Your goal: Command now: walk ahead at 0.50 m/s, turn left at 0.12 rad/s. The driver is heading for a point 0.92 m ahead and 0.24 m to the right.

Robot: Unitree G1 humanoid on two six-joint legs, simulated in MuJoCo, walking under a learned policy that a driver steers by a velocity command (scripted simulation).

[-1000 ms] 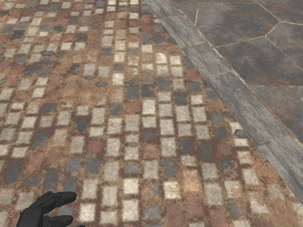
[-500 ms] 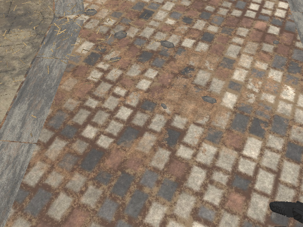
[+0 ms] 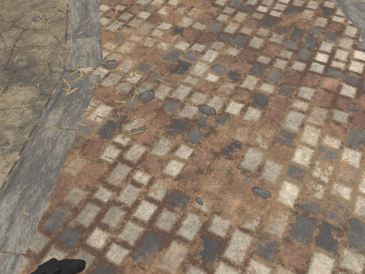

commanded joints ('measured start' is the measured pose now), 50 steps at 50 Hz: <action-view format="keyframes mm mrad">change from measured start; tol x16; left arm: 1 366 185 65 31 -24 3 0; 6 181 105 32 13 5 9 9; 26 410 40 0 93 -11 46 39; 46 -50 45 25 -59 -26 75 -16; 50 80 114 64 -65 -27 85 -24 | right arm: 1 71 -97 -3 -75 15 -36 2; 20 -428 -26 10 -199 9 -59 46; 27 73 -179 -55 -90 -15 -52 23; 33 -194 -44 -17 -67 -22 -81 27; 50 -108 -193 -65 38 16 -11 -16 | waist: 1 156 -234 -304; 4 119 -48 -29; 21 141 -82 58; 25 -64 -48 -208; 27 -61 220 -425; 31 38 104 -38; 50 96 73 -25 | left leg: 1 -638 4 -47 627 -86 -11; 15 -532 149 119 6 545 -67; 21 -531 118 120 -131 481 -19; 23 -390 83 139 -165 416 10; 25 105 166 67 -142 465 86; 26 509 437 -351 -168 326 228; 27 499 483 -554 -292 186 253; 34 -106 320 28 -513 408 150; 46 149 352 302 -474 644 105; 50 198 344 357 -168 1201 59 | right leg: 1 815 -388 755 -227 -358 -245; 8 357 -234 289 -361 72 -199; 20 477 -250 133 -349 202 -148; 24 479 -215 119 -81 528 -96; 25 315 -164 91 156 392 -62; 27 -211 12 147 696 -473 16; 28 -286 -41 158 748 -416 10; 41 -179 -137 67 247 179 42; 47 -228 -102 -11 99 54 -17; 50 4 4 -97 98 -91 -81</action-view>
